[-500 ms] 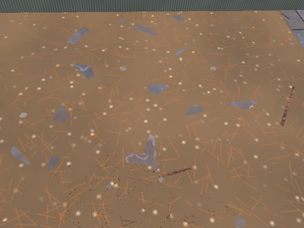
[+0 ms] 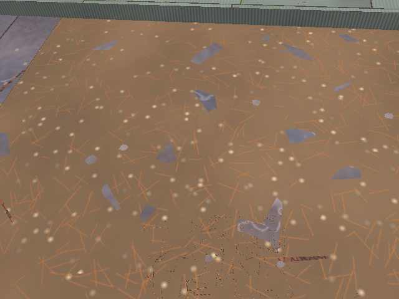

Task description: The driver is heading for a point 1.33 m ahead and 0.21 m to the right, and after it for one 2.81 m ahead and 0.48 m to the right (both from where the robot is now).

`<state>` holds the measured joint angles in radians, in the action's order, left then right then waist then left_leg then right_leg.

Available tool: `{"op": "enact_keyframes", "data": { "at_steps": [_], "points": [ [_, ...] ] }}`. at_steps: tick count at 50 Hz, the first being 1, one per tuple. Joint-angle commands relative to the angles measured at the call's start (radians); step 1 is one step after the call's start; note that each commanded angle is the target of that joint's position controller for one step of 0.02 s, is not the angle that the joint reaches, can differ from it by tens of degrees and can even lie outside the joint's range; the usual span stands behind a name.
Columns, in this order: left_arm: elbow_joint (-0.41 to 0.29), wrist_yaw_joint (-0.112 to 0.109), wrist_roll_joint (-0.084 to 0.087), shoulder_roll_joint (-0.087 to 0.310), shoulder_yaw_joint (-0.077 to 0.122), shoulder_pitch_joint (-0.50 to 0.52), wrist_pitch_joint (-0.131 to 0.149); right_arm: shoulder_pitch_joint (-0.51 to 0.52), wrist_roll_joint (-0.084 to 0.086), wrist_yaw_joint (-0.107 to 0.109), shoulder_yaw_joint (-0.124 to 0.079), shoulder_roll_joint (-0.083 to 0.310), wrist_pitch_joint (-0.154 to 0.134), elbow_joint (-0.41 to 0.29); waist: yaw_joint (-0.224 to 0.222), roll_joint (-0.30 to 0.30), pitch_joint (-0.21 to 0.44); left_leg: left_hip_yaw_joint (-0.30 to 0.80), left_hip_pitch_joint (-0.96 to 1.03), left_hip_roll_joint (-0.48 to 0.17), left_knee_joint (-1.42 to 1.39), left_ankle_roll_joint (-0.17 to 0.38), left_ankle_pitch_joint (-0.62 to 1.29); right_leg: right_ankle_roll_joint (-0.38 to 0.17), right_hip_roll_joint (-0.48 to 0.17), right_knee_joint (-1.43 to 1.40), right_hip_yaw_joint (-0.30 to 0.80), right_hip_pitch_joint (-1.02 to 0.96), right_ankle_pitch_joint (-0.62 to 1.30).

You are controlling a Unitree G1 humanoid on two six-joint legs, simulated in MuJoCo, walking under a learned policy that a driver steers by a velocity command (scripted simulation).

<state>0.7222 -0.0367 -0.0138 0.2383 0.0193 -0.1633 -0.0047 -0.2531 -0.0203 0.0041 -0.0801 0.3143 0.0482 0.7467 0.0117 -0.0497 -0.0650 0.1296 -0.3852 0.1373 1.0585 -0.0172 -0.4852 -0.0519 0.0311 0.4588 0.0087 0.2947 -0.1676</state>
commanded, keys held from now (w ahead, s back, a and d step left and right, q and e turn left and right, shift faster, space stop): no key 0.62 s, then w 0.38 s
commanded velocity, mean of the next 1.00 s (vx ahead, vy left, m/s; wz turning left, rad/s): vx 0.10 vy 0.00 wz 0.06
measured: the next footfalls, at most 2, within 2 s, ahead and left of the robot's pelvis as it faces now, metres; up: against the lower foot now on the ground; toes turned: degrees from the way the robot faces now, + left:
left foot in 0.22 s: +0.02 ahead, +0.10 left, +0.00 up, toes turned -4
right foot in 0.92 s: +0.16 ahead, -0.11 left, +0.00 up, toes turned -3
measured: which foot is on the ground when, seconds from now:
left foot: up 0.00-0.20, down 0.22-0.94, up 0.96-1.00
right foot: down 0.00-0.70, up 0.72-0.90, down 0.92-1.00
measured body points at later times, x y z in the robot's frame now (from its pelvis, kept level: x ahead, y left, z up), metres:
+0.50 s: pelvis +0.01 +0.01 +0.00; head +0.02 +0.02 +0.45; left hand +0.05 +0.26 -0.14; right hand +0.09 -0.23 -0.14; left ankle -0.02 +0.11 -0.74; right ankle +0.05 -0.09 -0.74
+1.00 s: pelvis +0.11 -0.04 -0.01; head +0.12 -0.06 +0.44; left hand +0.17 +0.23 -0.14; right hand +0.06 -0.29 -0.17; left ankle +0.00 +0.09 -0.69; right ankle +0.12 -0.11 -0.74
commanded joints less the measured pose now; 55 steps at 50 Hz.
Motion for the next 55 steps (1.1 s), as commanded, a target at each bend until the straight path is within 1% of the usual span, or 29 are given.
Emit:
{"op": "enact_keyframes", "data": {
  "at_steps": [1,4,7,9,10,11,12,13,14,16,21,31,32,34,36,37,39,41,43,44,45,46,47,48,49,50,51,52,55],
  "points": [
    [-0.039,0.003,-0.007,0.106,0.022,-0.001,0.018,-0.091,0.007,-0.012,0.0,0.033,0.01,-0.014,0.02,0.184,0.115,-0.019,0.017,-0.019,-0.059,-0.014,0.033,-0.141,-0.196,-0.158,0.185,-0.101,0.285],
    [-0.015,0.01,-0.009,0.126,0.026,-0.033,0.017,-0.039,0.004,-0.007,0.02,0.015,0.021,-0.007,-0.005,0.207,0.099,-0.066,0.078,-0.05,-0.252,0.0,0.01,-0.157,-0.208,-0.178,0.203,-0.088,0.126],
    [0.01,0.021,-0.013,0.153,0.034,-0.072,0.002,-0.013,0.011,-0.001,0.032,0.016,0.015,0.007,-0.024,0.219,0.082,-0.108,0.151,-0.059,-0.425,0.024,0.047,-0.167,-0.213,-0.175,0.233,-0.067,0.042],
    [0.022,0.02,-0.003,0.151,0.032,-0.069,-0.008,-0.054,0.007,0.006,0.041,-0.002,-0.001,0.037,0.01,0.184,0.08,-0.124,0.276,-0.064,-0.636,0.052,0.201,-0.133,-0.201,-0.135,0.222,-0.01,0.037],
    [0.033,0.018,-0.003,0.142,0.029,-0.092,-0.007,-0.045,0.001,0.011,0.043,0.011,-0.012,0.039,0.01,0.15,0.075,-0.08,0.339,-0.086,-0.73,0.07,0.274,-0.089,-0.19,-0.123,0.218,0.039,0.009],
    [0.028,0.022,0.001,0.116,0.021,-0.102,0.0,-0.035,-0.015,0.018,0.042,0.049,-0.027,0.033,-0.002,0.072,0.093,0.051,0.402,-0.199,-0.772,0.09,0.268,-0.038,-0.165,-0.076,0.191,0.098,-0.047],
    [0.014,0.025,0.016,0.069,0.009,-0.104,0.005,0.022,-0.013,0.022,0.036,0.104,-0.037,0.025,-0.044,-0.1,0.063,0.208,0.274,-0.331,-0.809,0.146,0.276,0.006,-0.049,-0.018,0.065,0.085,-0.116],
    [0.039,0.021,0.007,0.077,0.008,-0.089,0.0,0.059,-0.005,0.014,0.057,0.034,-0.047,0.032,-0.042,-0.075,0.036,0.191,0.111,-0.358,-0.812,0.166,0.256,0.015,-0.05,-0.028,0.043,-0.079,-0.108],
    [0.054,0.023,0.003,0.076,0.009,-0.089,0.0,0.085,-0.002,0.012,0.068,0.006,-0.055,0.036,-0.057,-0.066,0.022,0.147,0.085,-0.298,-0.809,0.135,0.202,0.014,-0.053,-0.056,0.057,-0.131,-0.042],
    [0.089,0.028,0.001,0.101,0.017,-0.107,0.007,0.052,0.0,0.02,0.067,0.016,-0.061,0.065,-0.044,-0.064,0.012,0.093,0.105,-0.227,-0.803,0.095,0.198,0.01,-0.071,-0.065,0.075,-0.153,0.036],
    [0.168,0.024,0.003,0.075,0.008,-0.143,0.015,-0.011,0.01,0.025,0.068,0.006,-0.066,0.136,-0.031,0.023,0.016,0.055,0.193,-0.212,-0.761,0.099,0.324,0.01,-0.09,-0.095,0.088,-0.125,0.07],
    [0.285,0.011,0.003,0.052,0.001,-0.145,0.009,-0.041,0.012,0.033,0.075,-0.02,-0.069,0.25,-0.028,0.052,0.016,0.032,0.204,-0.204,-0.755,0.099,0.381,0.004,-0.102,-0.098,0.096,-0.16,0.106],
    [0.297,0.011,0.002,0.048,0.001,-0.152,0.007,-0.061,0.011,0.033,0.075,-0.021,-0.068,0.264,-0.024,0.045,0.036,0.033,0.212,-0.196,-0.767,0.105,0.276,0.0,-0.088,-0.089,0.086,-0.164,0.02],
    [0.296,0.016,-0.006,0.062,0.011,-0.137,0.001,-0.092,0.007,0.031,0.055,0.026,-0.058,0.279,-0.007,-0.015,-0.005,0.093,0.186,-0.203,-0.796,0.155,-0.086,-0.018,-0.02,0.016,0.03,-0.07,-0.256],
    [0.266,0.029,-0.021,0.039,0.008,-0.075,0.004,-0.151,0.007,0.028,0.037,0.058,-0.054,0.292,0.029,-0.082,-0.108,0.263,0.192,-0.322,-0.9,0.234,-0.335,-0.02,0.015,0.161,-0.04,0.122,-0.309],
    [0.251,0.034,-0.027,0.025,0.004,-0.052,0.012,-0.164,0.007,0.027,0.032,0.057,-0.057,0.298,0.036,-0.096,-0.149,0.329,0.194,-0.383,-0.935,0.271,-0.344,-0.024,-0.012,0.225,-0.056,0.184,-0.262],
    [0.222,0.04,-0.022,0.046,0.013,-0.007,0.035,-0.186,-0.005,0.023,0.029,0.044,-0.076,0.308,0.042,-0.07,-0.161,0.362,0.261,-0.427,-0.947,0.303,-0.192,-0.032,-0.054,0.311,-0.029,0.286,-0.269],
    [0.205,0.051,-0.014,0.056,0.021,0.008,0.057,-0.191,-0.006,0.021,0.023,0.044,-0.095,0.316,0.032,-0.049,-0.129,0.289,0.339,-0.407,-0.917,0.291,-0.021,-0.034,-0.071,0.284,-0.03,0.304,-0.265],
    [0.196,0.06,-0.003,0.049,0.026,-0.001,0.07,-0.181,-0.002,0.019,0.019,0.044,-0.107,0.32,0.012,-0.058,-0.094,0.202,0.313,-0.368,-0.881,0.26,0.108,-0.032,-0.054,0.197,-0.059,0.19,-0.209],
    [0.207,0.062,0.0,0.036,0.028,-0.046,0.072,-0.155,0.003,0.018,0.018,0.044,-0.109,0.317,-0.022,-0.057,-0.08,0.153,0.245,-0.344,-0.85,0.239,0.151,-0.033,-0.035,0.124,-0.084,0.069,-0.155],
    [0.239,0.061,0.004,0.023,0.031,-0.139,0.073,-0.122,0.01,0.017,0.019,0.042,-0.11,0.31,-0.073,-0.039,-0.062,0.098,0.135,-0.308,-0.791,0.211,0.181,-0.031,0.0,0.036,-0.112,-0.119,-0.091],
    [0.283,0.053,0.003,0.048,0.047,-0.256,0.075,-0.114,0.007,0.014,0.024,0.026,-0.116,0.303,-0.118,0.017,-0.017,0.044,0.02,-0.259,-0.672,0.182,0.26,-0.033,0.019,0.001,-0.088,-0.329,-0.093],
    [0.312,0.039,-0.012,0.126,0.071,-0.402,0.083,-0.091,0.002,0.007,0.039,-0.016,-0.126,0.28,-0.181,0.192,0.049,-0.08,-0.097,-0.163,-0.375,0.137,0.243,-0.064,-0.169,-0.138,0.163,-0.485,-0.273],
    [0.338,0.038,-0.009,0.223,0.089,-0.514,0.078,-0.11,0.002,0.0,0.05,-0.072,-0.13,0.245,-0.176,0.393,0.102,-0.172,-0.285,-0.05,-0.081,0.104,-0.037,-0.161,-0.406,-0.312,0.612,-0.55,-0.508],
    [0.332,0.038,-0.006,0.146,0.069,-0.428,0.065,-0.069,-0.021,-0.004,0.032,0.003,-0.123,0.241,-0.118,0.212,0.004,-0.091,-0.328,-0.121,0.062,0.122,-0.012,-0.177,-0.413,-0.321,0.623,-0.425,-0.557],
    [0.291,0.043,-0.007,0.11,0.057,-0.312,0.068,-0.044,-0.018,-0.016,0.035,-0.017,-0.126,0.239,-0.071,0.117,-0.066,-0.076,-0.336,-0.169,0.095,0.133,0.101,-0.166,-0.381,-0.317,0.526,-0.329,-0.483],
    [0.271,0.047,-0.006,0.09,0.05,-0.248,0.077,-0.047,-0.012,-0.025,0.04,-0.041,-0.13,0.246,-0.04,0.079,-0.077,-0.077,-0.301,-0.198,0.075,0.128,0.183,-0.149,-0.335,-0.327,0.421,-0.273,-0.334],
    [0.265,0.046,-0.004,0.076,0.042,-0.229,0.087,-0.05,-0.014,-0.03,0.039,-0.047,-0.128,0.251,-0.02,0.075,-0.065,-0.088,-0.271,-0.214,0.052,0.119,0.228,-0.133,-0.299,-0.334,0.34,-0.257,-0.216],
    [0.306,0.039,0.0,0.048,0.026,-0.298,0.105,-0.047,-0.018,-0.037,0.033,-0.042,-0.107,0.251,-0.004,0.109,-0.029,-0.14,-0.268,-0.209,0.03,0.09,0.281,-0.112,-0.239,-0.31,0.18,-0.295,0.157]
  ]
}}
